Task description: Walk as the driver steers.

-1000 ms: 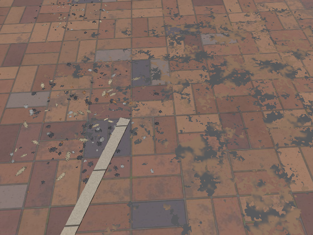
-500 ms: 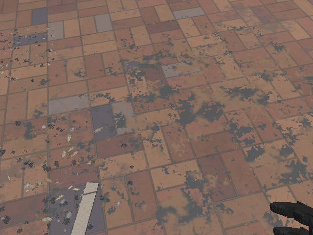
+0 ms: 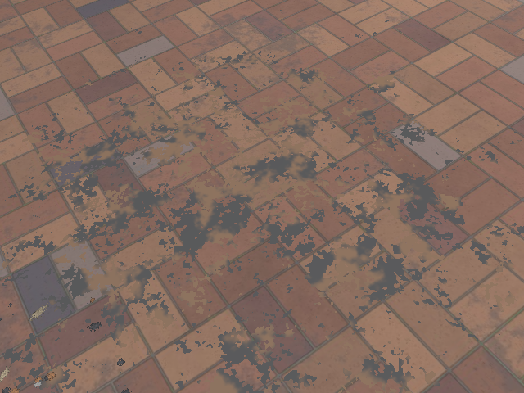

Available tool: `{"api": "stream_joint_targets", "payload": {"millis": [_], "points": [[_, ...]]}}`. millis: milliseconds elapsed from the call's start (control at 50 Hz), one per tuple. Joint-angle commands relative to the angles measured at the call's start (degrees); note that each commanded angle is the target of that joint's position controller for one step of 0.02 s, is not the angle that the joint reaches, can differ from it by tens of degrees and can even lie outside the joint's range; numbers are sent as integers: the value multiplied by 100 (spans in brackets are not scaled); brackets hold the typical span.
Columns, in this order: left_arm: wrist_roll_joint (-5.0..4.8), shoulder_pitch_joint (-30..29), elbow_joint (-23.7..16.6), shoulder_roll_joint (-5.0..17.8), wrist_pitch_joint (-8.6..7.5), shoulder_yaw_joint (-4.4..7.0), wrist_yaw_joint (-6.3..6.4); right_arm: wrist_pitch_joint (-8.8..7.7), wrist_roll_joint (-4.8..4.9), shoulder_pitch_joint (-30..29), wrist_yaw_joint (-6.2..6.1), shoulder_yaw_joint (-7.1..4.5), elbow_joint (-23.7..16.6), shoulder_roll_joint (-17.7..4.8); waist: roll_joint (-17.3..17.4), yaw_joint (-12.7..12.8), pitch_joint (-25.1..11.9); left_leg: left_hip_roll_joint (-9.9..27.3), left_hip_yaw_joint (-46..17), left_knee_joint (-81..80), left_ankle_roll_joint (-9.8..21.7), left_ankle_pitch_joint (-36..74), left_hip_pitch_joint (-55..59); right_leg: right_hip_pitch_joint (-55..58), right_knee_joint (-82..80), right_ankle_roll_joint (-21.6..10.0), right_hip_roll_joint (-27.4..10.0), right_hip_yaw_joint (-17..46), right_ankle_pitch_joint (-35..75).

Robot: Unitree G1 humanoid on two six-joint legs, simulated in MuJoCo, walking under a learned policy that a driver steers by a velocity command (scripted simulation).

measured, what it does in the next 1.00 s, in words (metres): walks ahead, turning left: left foot, then right foot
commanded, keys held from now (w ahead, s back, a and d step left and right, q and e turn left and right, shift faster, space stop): w+q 1.00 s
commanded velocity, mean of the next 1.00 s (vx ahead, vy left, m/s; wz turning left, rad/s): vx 0.43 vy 0.00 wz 0.45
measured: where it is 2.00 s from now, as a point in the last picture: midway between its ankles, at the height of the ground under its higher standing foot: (96, 269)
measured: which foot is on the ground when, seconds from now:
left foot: up 0.00-0.44, down 0.46-0.98, up 1.00-1.00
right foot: down 0.00-0.48, up 0.50-0.94, down 0.96-1.00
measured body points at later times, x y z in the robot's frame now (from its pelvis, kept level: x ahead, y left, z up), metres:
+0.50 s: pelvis +0.18 +0.08 -0.02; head +0.21 +0.09 +0.43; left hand +0.14 +0.37 -0.14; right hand +0.42 -0.14 -0.11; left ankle +0.24 +0.19 -0.74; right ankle +0.04 -0.11 -0.71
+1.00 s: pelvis +0.46 +0.16 -0.01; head +0.48 +0.18 +0.44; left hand +0.54 +0.49 -0.07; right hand +0.63 -0.08 -0.13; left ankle +0.25 +0.19 -0.70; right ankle +0.61 +0.12 -0.73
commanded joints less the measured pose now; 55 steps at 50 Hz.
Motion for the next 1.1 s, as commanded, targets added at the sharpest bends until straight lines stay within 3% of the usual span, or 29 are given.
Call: {"api": "stream_joint_targets", "payload": {"millis": [20, 40, 60, 100, 160, 280, 400, 440, 460, 480, 500, 520, 540, 560, 580, 600, 620, 680, 780, 880, 920, 940, 960, 980, 1000, 1020, 1040, 1060, 1100], "points": [[56, 1301, -20, 1273, -223, 363, 70, -139, 147, -435, 72, -113, -499, -753, -1174, 803, -784, -69, -728, 2391, 5, -1213, -2514, 2263, -1624, -1583, -2073, 2667, -543], [20, 1104, 32, 1102, -319, 312, 68, -128, 212, -394, 76, -153, -437, -750, -1130, 687, -548, 29, -885, 2539, 105, -800, -2624, 2038, -1732, -1313, -1814, 2265, -1248], [-19, 865, 28, 963, -388, 264, 85, -116, 196, -332, 53, -184, -346, -737, -1124, 594, -356, 80, -967, 2515, 150, -347, -2703, 1862, -1908, -1102, -1643, 1987, -1553], [20, 669, 64, 773, -512, 198, 127, -115, 154, -234, 29, -215, -255, -626, -1005, 462, -101, 61, -1114, 2512, 127, 502, -2615, 1581, -2216, -955, -1530, 1516, -983], [87, 661, 163, 664, -673, 214, 148, -118, 145, -208, 8, -190, -238, -367, -705, 395, -125, 54, -1221, 2139, 18, 1288, -2659, 1716, -2394, -892, -1492, 815, -148], [23, 839, 511, 877, -731, 356, 124, -65, 80, -588, 93, -73, -490, -89, -620, 527, 75, 123, -988, 817, -59, 1864, -2388, 1731, -2474, -846, -1588, -93, 348], [-146, 970, 804, 1053, -630, 472, 93, -50, 104, -863, 223, -59, -792, -185, -637, 562, 310, 34, -538, 238, 404, 1200, -2093, 2035, -1995, -645, -1782, -584, 652], [-184, 739, 796, 1178, -559, 489, 111, -61, 111, -202, 231, -174, -684, -336, -631, 85, -91, -423, -84, -84, 679, 1125, -905, 1834, -905, -421, -1608, -983, 2554], [-171, 804, 790, 1060, -528, 434, 119, -65, 132, 651, 193, -366, -428, -652, -410, -295, -627, -819, 58, -283, 868, 1292, 424, 1457, 372, -215, -1291, -1291, 3435], [-42, 830, 681, 846, -552, 325, 138, -30, 174, 1671, 82, -599, -218, -1228, 277, -719, -1166, -252, -1119, -497, 1240, 1183, 2058, 142, 2257, 171, -1006, -1407, 2274], [101, 1105, 307, 68, -701, 86, 121, -85, 144, 1530, 47, -654, -338, -1897, 1845, -111, -1573, 1173, -4705, -1549, 2290, -204, 3302, -2131, 4199, 554, 162, -662, -2115], [-124, 570, 303, 593, -909, 143, 72, -188, 119, 1576, 85, -504, -506, -1425, 930, -507, -1899, 1456, -5497, -2264, 2339, -553, 3501, -2726, 4757, 416, 148, 522, -2108], [-302, 254, 207, 822, -1018, 198, 19, -256, 84, 1412, 88, -412, -464, -1097, 688, -472, -1264, 1380, -4708, -2201, 2142, -12, 3174, -3188, 4728, 240, -115, 490, -1583], [-193, 222, 256, 793, -1080, 178, 49, -281, 118, 1131, 79, -355, -530, -904, 286, -284, -945, 1124, -4026, -2066, 1943, 603, 2504, -2962, 4329, 125, -373, 489, -1101], [-31, 235, 312, 811, -1088, 213, 91, -263, 91, 718, 60, -299, -627, -710, 134, -47, -690, 916, -3484, -2064, 1801, 1160, 1766, -2558, 3837, 126, -546, 502, -751], [14, 329, 340, 837, -1033, 248, 87, -258, 20, 468, 31, -236, -757, -555, 210, 145, -576, 726, -3146, -2200, 1746, 1570, 1254, -2144, 3571, 132, -643, 545, -509], [24, 381, 336, 804, -967, 256, 71, -263, -10, 376, 5, -231, -824, -548, 283, 239, -530, 655, -3004, -2318, 1770, 1903, 978, -1931, 3359, 181, -630, 525, -381], [73, 168, 236, 582, -827, 198, 64, -307, 52, 510, -102, -278, -813, -708, 114, 284, -323, 435, -2449, -2476, 1765, 2791, 550, -1880, 2511, 415, -481, 349, 179], [3, -934, -36, 291, -882, 51, -52, -241, 119, 966, -221, -316, -689, -772, 333, -119, -87, 59, -2097, -2373, 1393, 2462, 268, -1336, 348, 520, -11, 211, 1764], [-73, -1230, -148, 576, -998, 130, -185, -140, 154, 1301, -279, -341, -596, -759, 435, -142, -86, 404, -2835, -1759, 1263, 2273, 1008, -1076, -385, 315, 106, 474, 1500], [-79, -824, -63, 717, -1042, 200, -178, -99, 123, 1213, -286, -367, -649, -770, 601, 96, -222, 428, -3016, -1335, 1153, 2865, 1165, -529, -482, 125, 156, 389, 985], [-47, -238, 78, 862, -1068, 287, -143, -96, 109, 1097, -265, -328, -719, -661, 555, 422, -575, 150, -2878, -727, 1002, 3418, 1050, 387, -688, -54, 165, 289, 1069], [59, 617, 165, 1101, -1080, 362, -96, -107, 38, 985, -227, -222, -866, -413, 287, 839, -1408, -180, -2608, 610, 810, 3003, 415, 1963, -422, -408, -522, 871, 928], [151, 1350, 326, 1575, -1022, 486, -72, -158, 127, 1770, -231, -89, -990, 38, -1272, 679, -2410, -1042, -1904, 2757, 358, 644, -1634, 4274, -608, -1306, -1933, 3255, -89], [13, 1366, 362, 1186, -980, 391, -118, -188, 196, 1899, -223, -91, -970, -293, -1847, 637, -2451, -834, -1926, 3664, 291, -942, -2547, 4345, -1208, -1444, -2344, 4613, -1279], [-35, 1031, 298, 770, -931, 273, -85, -164, 224, 1398, -214, -221, -966, -763, -1135, 740, -1512, -509, -1891, 4007, 261, -461, -2887, 3558, -1355, -1176, -2134, 3815, -1732], [-8, 716, 274, 640, -869, 217, -57, -134, 160, 972, -217, -235, -1066, -804, -672, 686, -919, -289, -1621, 3943, 233, -6, -2808, 2727, -1443, -978, -1896, 2992, -1207], [16, 499, 336, 535, -838, 173, -53, -126, 90, 725, -200, -244, -1159, -722, -520, 564, -469, -119, -1554, 3669, 220, 276, -2680, 1992, -1614, -921, -1661, 2400, -580], [53, 303, 411, 442, -867, 136, -46, -53, 137, 815, -149, -245, -1180, -496, -764, 319, -216, 128, -1490, 3313, 219, 550, -2235, 1251, -1941, -835, -1369, 1598, 4]]}}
